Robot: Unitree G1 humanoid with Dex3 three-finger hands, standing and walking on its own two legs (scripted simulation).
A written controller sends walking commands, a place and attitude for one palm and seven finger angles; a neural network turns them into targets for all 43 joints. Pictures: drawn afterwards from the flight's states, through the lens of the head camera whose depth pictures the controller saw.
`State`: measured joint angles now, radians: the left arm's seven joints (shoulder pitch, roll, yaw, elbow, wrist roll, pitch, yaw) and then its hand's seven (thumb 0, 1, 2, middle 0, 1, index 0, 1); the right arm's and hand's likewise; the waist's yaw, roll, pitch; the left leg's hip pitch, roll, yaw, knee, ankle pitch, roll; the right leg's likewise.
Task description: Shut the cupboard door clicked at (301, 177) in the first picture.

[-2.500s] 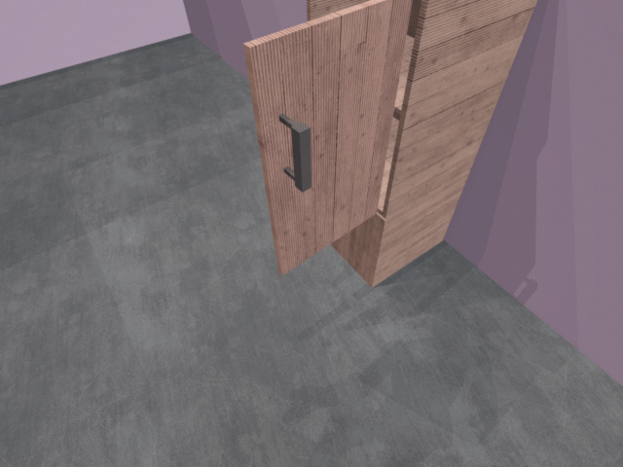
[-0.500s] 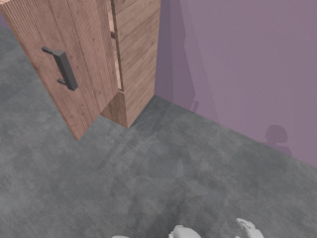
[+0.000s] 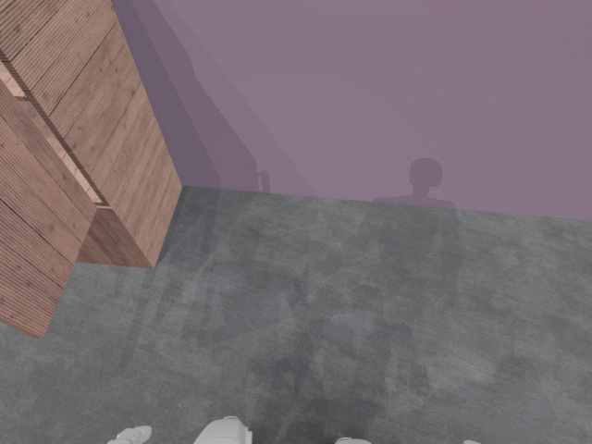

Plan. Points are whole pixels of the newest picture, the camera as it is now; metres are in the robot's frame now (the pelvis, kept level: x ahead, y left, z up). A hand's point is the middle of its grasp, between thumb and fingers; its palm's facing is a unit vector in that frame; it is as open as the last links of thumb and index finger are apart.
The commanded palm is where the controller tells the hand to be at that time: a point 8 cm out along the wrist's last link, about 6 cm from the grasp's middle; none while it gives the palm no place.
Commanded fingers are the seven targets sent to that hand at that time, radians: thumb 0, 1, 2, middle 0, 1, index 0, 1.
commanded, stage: walk around to get in front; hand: left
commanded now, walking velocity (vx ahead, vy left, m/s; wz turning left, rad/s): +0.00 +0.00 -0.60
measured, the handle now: out of the picture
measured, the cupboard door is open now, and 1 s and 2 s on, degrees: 94 94 94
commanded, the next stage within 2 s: none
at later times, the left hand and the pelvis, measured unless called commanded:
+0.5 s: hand (199, 424) +0.15 +0.16 -0.16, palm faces -0.26 -0.93 -0.27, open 7.4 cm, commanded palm none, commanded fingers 0.00 0.90 0.90 -0.20 -0.30 -0.20 -0.30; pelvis +0.02 -0.03 +0.00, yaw -17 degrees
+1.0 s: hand (261, 355) +0.26 +0.07 -0.16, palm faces -0.54 -0.80 -0.27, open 7.4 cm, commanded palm none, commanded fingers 0.00 0.90 0.90 -0.20 -0.30 -0.20 -0.30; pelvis +0.04 -0.06 -0.02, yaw -35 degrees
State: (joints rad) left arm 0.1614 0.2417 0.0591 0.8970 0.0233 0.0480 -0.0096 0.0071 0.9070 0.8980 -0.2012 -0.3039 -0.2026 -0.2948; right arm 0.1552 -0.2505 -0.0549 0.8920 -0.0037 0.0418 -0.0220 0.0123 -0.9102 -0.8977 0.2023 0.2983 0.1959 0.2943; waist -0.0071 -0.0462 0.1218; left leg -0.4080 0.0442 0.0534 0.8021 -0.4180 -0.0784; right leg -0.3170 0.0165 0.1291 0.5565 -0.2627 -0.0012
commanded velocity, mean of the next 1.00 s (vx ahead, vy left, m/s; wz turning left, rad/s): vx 0.00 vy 0.00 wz -0.60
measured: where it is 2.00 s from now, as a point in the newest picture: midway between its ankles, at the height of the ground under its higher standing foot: outside the picture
